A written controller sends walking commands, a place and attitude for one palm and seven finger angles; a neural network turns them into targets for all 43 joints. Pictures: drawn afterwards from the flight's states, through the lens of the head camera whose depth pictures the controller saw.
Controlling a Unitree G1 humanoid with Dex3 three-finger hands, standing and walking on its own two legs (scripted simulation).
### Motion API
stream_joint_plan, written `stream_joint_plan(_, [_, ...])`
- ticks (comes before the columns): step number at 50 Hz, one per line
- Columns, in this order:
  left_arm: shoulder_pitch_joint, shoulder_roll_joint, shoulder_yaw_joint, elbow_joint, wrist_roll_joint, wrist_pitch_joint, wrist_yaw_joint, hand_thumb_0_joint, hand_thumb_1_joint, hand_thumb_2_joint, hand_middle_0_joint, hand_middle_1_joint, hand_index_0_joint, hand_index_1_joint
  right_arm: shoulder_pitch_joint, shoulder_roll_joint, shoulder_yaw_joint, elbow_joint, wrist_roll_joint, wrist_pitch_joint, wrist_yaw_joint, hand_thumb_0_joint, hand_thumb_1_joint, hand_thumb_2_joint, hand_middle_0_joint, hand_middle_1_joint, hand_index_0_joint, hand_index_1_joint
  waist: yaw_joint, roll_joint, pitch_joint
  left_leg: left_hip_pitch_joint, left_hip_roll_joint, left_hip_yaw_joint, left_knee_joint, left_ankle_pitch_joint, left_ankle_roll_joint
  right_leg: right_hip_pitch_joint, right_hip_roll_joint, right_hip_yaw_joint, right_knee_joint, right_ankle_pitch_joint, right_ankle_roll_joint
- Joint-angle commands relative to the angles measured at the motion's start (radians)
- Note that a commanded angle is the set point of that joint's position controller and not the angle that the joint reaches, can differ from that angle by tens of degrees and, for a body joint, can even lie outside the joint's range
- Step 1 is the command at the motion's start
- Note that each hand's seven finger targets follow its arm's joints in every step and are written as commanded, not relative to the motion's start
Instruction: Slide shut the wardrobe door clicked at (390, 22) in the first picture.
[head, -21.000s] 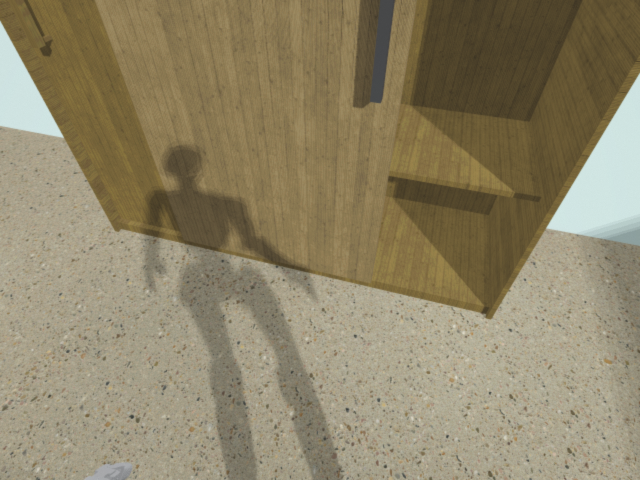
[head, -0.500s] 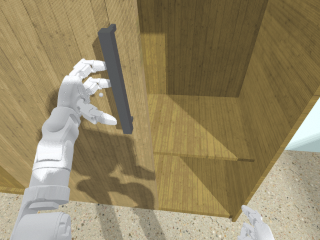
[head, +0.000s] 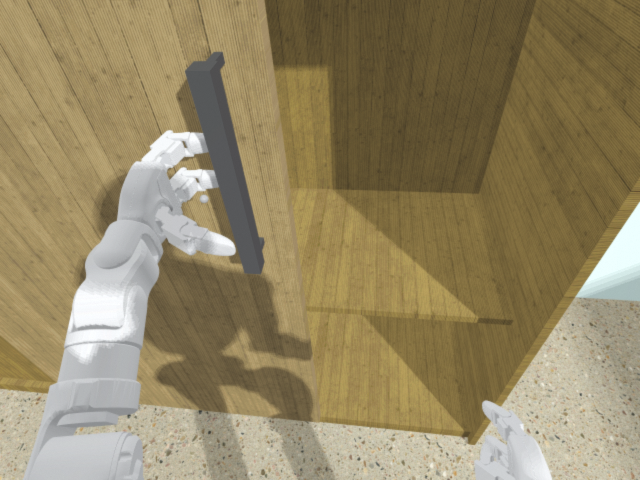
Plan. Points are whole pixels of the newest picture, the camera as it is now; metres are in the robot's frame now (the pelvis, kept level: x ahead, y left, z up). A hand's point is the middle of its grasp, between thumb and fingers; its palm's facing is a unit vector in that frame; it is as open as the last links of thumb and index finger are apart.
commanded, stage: slide the fingers in behind the handle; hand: left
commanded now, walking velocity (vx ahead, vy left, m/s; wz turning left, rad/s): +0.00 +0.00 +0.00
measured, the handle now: (238, 178) +0.43 +0.14 +0.19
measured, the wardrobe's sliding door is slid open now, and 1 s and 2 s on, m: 0.44 0.44 0.44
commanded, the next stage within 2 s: move the hooked fingers beside the handle in 0.14 s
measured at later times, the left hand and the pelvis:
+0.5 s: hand (209, 205) +0.36 +0.15 +0.20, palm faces -0.01 -1.00 -0.03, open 14.1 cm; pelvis +0.00 +0.01 +0.00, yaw +0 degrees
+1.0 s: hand (198, 202) +0.36 +0.16 +0.21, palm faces -0.02 -1.00 -0.03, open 14.0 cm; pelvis -0.01 +0.00 +0.00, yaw +0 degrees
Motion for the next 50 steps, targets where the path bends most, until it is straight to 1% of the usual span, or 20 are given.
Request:
stream_joint_plan(1, [-0.355, 0.141, 0.028, -0.220, -0.020, -0.051, -0.014, 0.000, -0.500, 0.300, -0.300, -1.200, -0.300, -1.200, -0.145, -0.092, -0.037, -0.159, -0.001, -0.046, -0.001, 0.000, -0.900, -0.900, 0.200, 0.300, 0.200, 0.300, -0.008, -0.101, -0.258, -0.006, -0.006, -0.017, -0.026, 0.332, 0.014, 0.157, 0.006, 0.018, -0.001, 0.336, -0.021])
stream_joint_plan(3, [-0.378, 0.139, 0.025, -0.247, -0.017, -0.050, -0.004, 0.000, -0.500, 0.300, -0.300, -1.200, -0.300, -1.200, -0.151, -0.090, -0.038, -0.161, -0.001, -0.047, 0.001, 0.000, -0.900, -0.900, 0.200, 0.300, 0.200, 0.300, -0.009, -0.104, -0.249, -0.005, -0.005, -0.023, -0.027, 0.328, 0.015, 0.144, 0.006, 0.017, -0.001, 0.320, -0.021])
stream_joint_plan(5, [-0.393, 0.129, 0.007, -0.282, -0.006, -0.056, 0.014, 0.000, -0.500, 0.300, -0.300, -1.200, -0.300, -1.200, -0.160, -0.083, -0.034, -0.162, -0.004, -0.042, 0.003, 0.000, -0.900, -0.900, 0.200, 0.300, 0.200, 0.300, -0.006, -0.041, -0.241, 0.008, -0.005, -0.023, -0.025, 0.332, 0.010, 0.126, 0.006, 0.019, -0.001, 0.299, -0.024])
stream_joint_plan(6, [-0.413, 0.134, 0.009, -0.288, -0.006, -0.060, 0.026, 0.000, -0.500, 0.300, -0.300, -1.200, -0.300, -1.200, -0.156, -0.083, -0.034, -0.161, -0.005, -0.043, 0.003, 0.000, -0.900, -0.900, 0.200, 0.300, 0.200, 0.300, -0.010, -0.068, -0.245, 0.004, -0.004, -0.031, -0.030, 0.319, 0.010, 0.130, 0.006, 0.018, -0.005, 0.284, -0.023])
stream_joint_plan(8, [-0.432, 0.106, -0.023, -0.278, 0.006, -0.057, 0.036, 0.000, -0.500, 0.300, -0.300, -1.200, -0.300, -1.200, -0.155, -0.079, -0.033, -0.156, -0.006, -0.040, 0.000, 0.000, -0.900, -0.900, 0.200, 0.300, 0.200, 0.300, -0.019, -0.061, -0.233, 0.007, -0.003, -0.028, -0.031, 0.305, 0.012, 0.113, 0.008, 0.020, -0.008, 0.268, -0.022])
stream_joint_plan(10, [-0.425, 0.123, -0.011, -0.256, 0.013, -0.054, 0.045, 0.000, -0.500, 0.300, -0.300, -1.200, -0.300, -1.200, -0.155, -0.081, -0.032, -0.150, -0.008, -0.037, -0.001, 0.000, -0.900, -0.900, 0.200, 0.300, 0.200, 0.300, -0.013, -0.052, -0.225, 0.003, -0.002, -0.032, -0.031, 0.296, 0.009, 0.111, 0.009, 0.021, -0.010, 0.250, -0.025])
stream_joint_plan(13, [-0.466, 0.082, -0.048, -0.259, 0.008, -0.053, 0.044, 0.000, -0.500, 0.300, -0.300, -1.200, -0.300, -1.200, -0.156, -0.077, -0.031, -0.149, -0.007, -0.038, -0.005, 0.000, -0.900, -0.900, 0.200, 0.300, 0.200, 0.300, -0.026, -0.078, -0.237, 0.018, -0.001, -0.039, -0.035, 0.291, 0.009, 0.108, 0.011, 0.016, -0.009, 0.244, -0.025])
stream_joint_plan(17, [-0.443, 0.104, -0.023, -0.262, 0.009, -0.059, 0.048, 0.000, -0.500, 0.300, -0.300, -1.200, -0.300, -1.200, -0.155, -0.076, -0.030, -0.149, -0.011, -0.038, -0.003, 0.000, -0.900, -0.900, 0.200, 0.300, 0.200, 0.300, -0.013, -0.055, -0.263, 0.028, -0.001, -0.039, -0.034, 0.322, 0.003, 0.126, 0.009, 0.017, -0.005, 0.266, -0.028])
stream_joint_plan(19, [-0.474, 0.071, -0.055, -0.252, 0.009, -0.059, 0.043, 0.000, -0.500, 0.300, -0.300, -1.200, -0.300, -1.200, -0.157, -0.073, -0.027, -0.147, -0.008, -0.039, -0.004, 0.000, -0.900, -0.900, 0.200, 0.300, 0.200, 0.300, -0.022, -0.058, -0.246, 0.027, 0.000, -0.039, -0.035, 0.307, 0.003, 0.108, 0.010, 0.014, -0.007, 0.253, -0.027])
stream_joint_plan(21, [-0.460, 0.116, -0.008, -0.240, 0.004, -0.064, 0.049, 0.000, -0.500, 0.300, -0.300, -1.200, -0.300, -1.200, -0.154, -0.078, -0.028, -0.144, -0.011, -0.038, -0.005, 0.000, -0.900, -0.900, 0.200, 0.300, 0.200, 0.300, -0.014, -0.088, -0.234, 0.009, 0.002, -0.044, -0.042, 0.296, 0.004, 0.119, 0.011, 0.015, -0.012, 0.241, -0.027])
stream_joint_plan(23, [-0.433, 0.144, 0.016, -0.261, 0.009, -0.068, 0.044, 0.000, -0.500, 0.300, -0.300, -1.200, -0.300, -1.200, -0.156, -0.079, -0.028, -0.152, -0.014, -0.037, -0.004, 0.000, -0.900, -0.900, 0.200, 0.300, 0.200, 0.300, -0.003, -0.092, -0.269, 0.014, 0.000, -0.039, -0.041, 0.325, 0.005, 0.148, 0.009, 0.017, -0.003, 0.274, -0.029])
stream_joint_plan(24, [-0.424, 0.121, -0.001, -0.268, 0.008, -0.068, 0.039, 0.000, -0.500, 0.300, -0.300, -1.200, -0.300, -1.200, -0.160, -0.075, -0.026, -0.158, -0.014, -0.037, -0.003, 0.000, -0.900, -0.900, 0.200, 0.300, 0.200, 0.300, -0.001, -0.075, -0.274, 0.020, 0.000, -0.039, -0.039, 0.345, 0.003, 0.149, 0.008, 0.015, 0.003, 0.287, -0.030])
stream_joint_plan(29, [-0.387, 0.128, 0.014, -0.299, 0.001, -0.073, 0.033, 0.000, -0.500, 0.300, -0.300, -1.200, -0.300, -1.200, -0.163, -0.072, -0.027, -0.164, -0.013, -0.040, 0.002, 0.000, -0.900, -0.900, 0.200, 0.300, 0.200, 0.300, 0.003, -0.066, -0.264, 0.020, 0.002, -0.037, -0.040, 0.371, -0.003, 0.158, 0.009, 0.012, 0.002, 0.309, -0.031])
stream_joint_plan(30, [-0.362, 0.137, 0.022, -0.307, 0.003, -0.075, 0.036, 0.000, -0.500, 0.300, -0.300, -1.200, -0.300, -1.200, -0.163, -0.073, -0.027, -0.164, -0.015, -0.040, 0.007, 0.000, -0.900, -0.900, 0.200, 0.300, 0.200, 0.300, 0.013, -0.034, -0.260, 0.013, 0.002, -0.037, -0.041, 0.373, -0.008, 0.161, 0.007, 0.012, 0.001, 0.302, -0.034])
stream_joint_plan(31, [-0.357, 0.116, 0.007, -0.317, -0.001, -0.075, 0.034, 0.000, -0.500, 0.300, -0.300, -1.200, -0.300, -1.200, -0.164, -0.072, -0.027, -0.167, -0.013, -0.041, 0.008, 0.000, -0.900, -0.900, 0.200, 0.300, 0.200, 0.300, 0.006, -0.057, -0.255, 0.015, 0.003, -0.038, -0.042, 0.372, -0.007, 0.159, 0.008, 0.011, 0.001, 0.305, -0.032])
stream_joint_plan(36, [-0.368, 0.176, 0.055, -0.230, -0.007, -0.034, 0.035, 0.000, -0.500, 0.300, -0.300, -1.200, -0.300, -1.200, -0.165, -0.087, -0.026, -0.152, -0.007, -0.020, -0.004, 0.000, -0.900, -0.900, 0.200, 0.300, 0.200, 0.300, -0.003, -0.111, -0.161, -0.045, 0.000, -0.036, -0.064, 0.235, 0.007, 0.115, 0.011, 0.016, -0.035, 0.187, -0.025])
stream_joint_plan(40, [-0.423, 0.157, 0.016, -0.300, 0.003, -0.050, 0.030, 0.000, -0.500, 0.300, -0.300, -1.200, -0.300, -1.200, -0.177, -0.078, -0.024, -0.167, -0.006, -0.028, -0.008, 0.000, -0.900, -0.900, 0.200, 0.300, 0.200, 0.300, -0.009, -0.001, -0.214, -0.005, -0.004, -0.036, -0.056, 0.250, 0.003, 0.117, 0.007, 0.022, -0.029, 0.180, -0.030])
stream_joint_plan(42, [-0.464, 0.161, 0.009, -0.285, -0.004, -0.066, 0.027, 0.000, -0.500, 0.300, -0.300, -1.200, -0.300, -1.200, -0.167, -0.080, -0.024, -0.158, -0.005, -0.035, -0.012, 0.000, -0.900, -0.900, 0.200, 0.300, 0.200, 0.300, -0.021, -0.012, -0.229, 0.010, -0.003, -0.043, -0.053, 0.242, 0.003, 0.111, 0.010, 0.023, -0.032, 0.177, -0.029])
stream_joint_plan(44, [-0.478, 0.181, 0.033, -0.288, -0.011, -0.082, 0.023, 0.000, -0.500, 0.300, -0.300, -1.200, -0.300, -1.200, -0.157, -0.084, -0.028, -0.156, -0.008, -0.045, -0.015, 0.000, -0.900, -0.900, 0.200, 0.300, 0.200, 0.300, -0.020, -0.070, -0.270, 0.023, -0.002, -0.045, -0.047, 0.270, 0.008, 0.138, 0.013, 0.021, -0.025, 0.218, -0.026])
stream_joint_plan(50, [-0.379, 0.209, 0.079, -0.126, -0.012, -0.062, 0.007, 0.000, -0.500, 0.300, -0.300, -1.200, -0.300, -1.200, -0.144, -0.093, -0.025, -0.140, -0.006, -0.036, -0.013, 0.000, -0.900, -0.900, 0.200, 0.300, 0.200, 0.300, -0.001, -0.098, -0.205, -0.041, -0.006, -0.036, -0.052, 0.249, 0.009, 0.135, 0.009, 0.021, -0.029, 0.216, -0.026])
